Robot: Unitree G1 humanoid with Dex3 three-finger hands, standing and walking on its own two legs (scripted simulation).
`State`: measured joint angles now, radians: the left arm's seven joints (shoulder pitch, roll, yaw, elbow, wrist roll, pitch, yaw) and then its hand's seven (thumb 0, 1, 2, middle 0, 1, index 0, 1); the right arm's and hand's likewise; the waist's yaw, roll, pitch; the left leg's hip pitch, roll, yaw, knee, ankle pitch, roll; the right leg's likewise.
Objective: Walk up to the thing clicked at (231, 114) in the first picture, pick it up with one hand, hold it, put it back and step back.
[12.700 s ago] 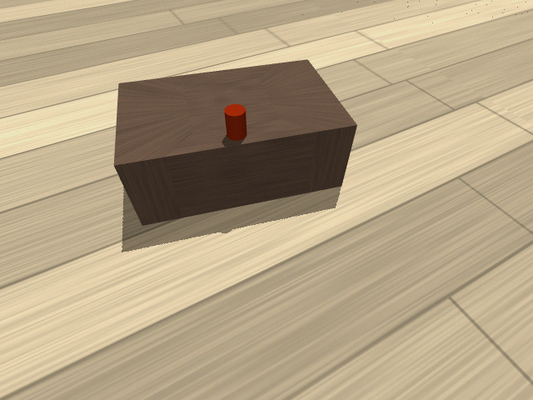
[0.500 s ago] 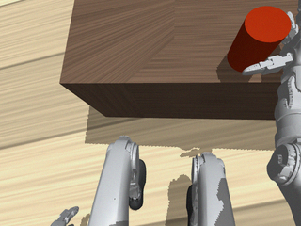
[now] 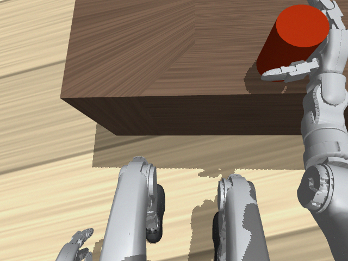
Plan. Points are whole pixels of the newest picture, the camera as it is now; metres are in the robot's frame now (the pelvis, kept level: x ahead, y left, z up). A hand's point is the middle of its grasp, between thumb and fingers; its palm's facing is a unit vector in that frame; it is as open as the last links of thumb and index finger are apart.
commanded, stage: close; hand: right
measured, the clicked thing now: (287, 47) +0.56 -0.16 +0.00
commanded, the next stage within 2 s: settle in 0.46 s
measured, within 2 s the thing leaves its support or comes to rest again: leaves its support in 0.78 s
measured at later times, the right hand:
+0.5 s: hand (287, 48) +0.55 -0.15 +0.01, palm faces +0.06 +1.00 -0.02, open 11.5 cm
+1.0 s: hand (298, 28) +0.55 -0.15 +0.06, palm faces +0.06 +1.00 -0.04, open 11.7 cm
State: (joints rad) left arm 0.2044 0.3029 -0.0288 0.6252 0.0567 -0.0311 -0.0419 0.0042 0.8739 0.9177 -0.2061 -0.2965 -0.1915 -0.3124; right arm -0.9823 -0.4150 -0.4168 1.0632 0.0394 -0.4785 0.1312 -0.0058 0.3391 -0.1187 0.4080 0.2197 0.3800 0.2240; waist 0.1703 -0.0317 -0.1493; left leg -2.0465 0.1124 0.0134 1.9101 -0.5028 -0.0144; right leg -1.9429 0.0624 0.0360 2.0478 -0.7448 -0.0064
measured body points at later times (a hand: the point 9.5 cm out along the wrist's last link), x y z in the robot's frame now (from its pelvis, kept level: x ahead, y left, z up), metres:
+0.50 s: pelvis +0.00 +0.00 +0.01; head +0.22 -0.02 +0.40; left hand +0.05 +0.27 -0.12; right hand +0.54 -0.20 +0.02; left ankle +0.13 +0.14 -0.41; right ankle +0.06 -0.11 -0.41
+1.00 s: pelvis +0.01 +0.00 +0.04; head +0.22 -0.01 +0.43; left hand +0.07 +0.27 -0.09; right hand +0.54 -0.20 +0.07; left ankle +0.13 +0.14 -0.41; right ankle +0.06 -0.11 -0.41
